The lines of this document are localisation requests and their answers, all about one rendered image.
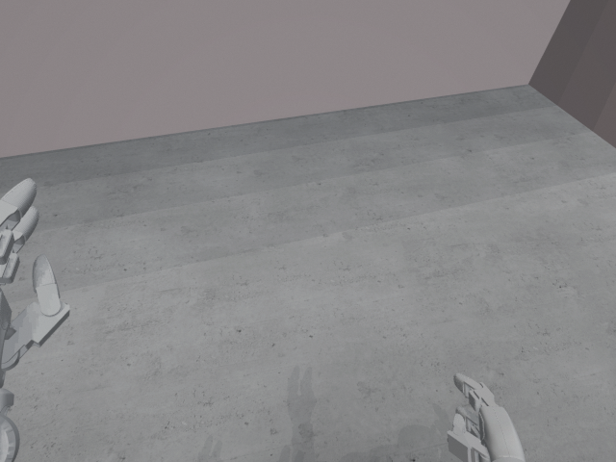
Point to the robot right hand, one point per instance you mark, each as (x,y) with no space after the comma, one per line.
(490,435)

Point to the left robot forearm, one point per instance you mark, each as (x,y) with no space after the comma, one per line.
(9,435)

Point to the robot left hand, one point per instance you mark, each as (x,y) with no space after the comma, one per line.
(37,322)

